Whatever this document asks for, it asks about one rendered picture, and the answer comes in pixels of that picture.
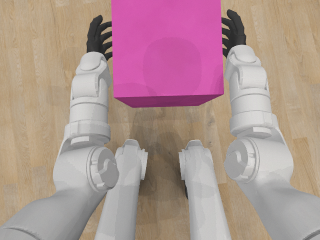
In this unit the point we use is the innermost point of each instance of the robot right hand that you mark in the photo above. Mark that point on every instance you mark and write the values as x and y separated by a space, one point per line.
235 33

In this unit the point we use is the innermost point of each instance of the right robot upper arm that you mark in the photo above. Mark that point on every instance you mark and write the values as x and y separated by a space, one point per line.
263 169

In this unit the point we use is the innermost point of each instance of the robot left hand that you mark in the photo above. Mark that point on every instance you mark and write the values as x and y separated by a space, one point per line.
95 39

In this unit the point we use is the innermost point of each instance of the carton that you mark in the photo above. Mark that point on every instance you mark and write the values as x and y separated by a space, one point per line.
167 53

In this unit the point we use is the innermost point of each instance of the left robot upper arm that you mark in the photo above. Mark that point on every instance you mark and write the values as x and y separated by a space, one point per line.
82 177

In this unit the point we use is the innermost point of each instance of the robot left thigh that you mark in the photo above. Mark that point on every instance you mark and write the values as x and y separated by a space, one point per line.
119 214

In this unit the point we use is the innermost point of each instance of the robot left forearm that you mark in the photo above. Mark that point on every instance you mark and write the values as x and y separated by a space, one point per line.
89 105

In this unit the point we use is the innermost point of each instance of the left robot shin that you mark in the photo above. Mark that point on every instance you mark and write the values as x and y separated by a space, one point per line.
131 142

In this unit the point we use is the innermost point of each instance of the robot right forearm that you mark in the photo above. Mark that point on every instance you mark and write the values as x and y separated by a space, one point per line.
250 97

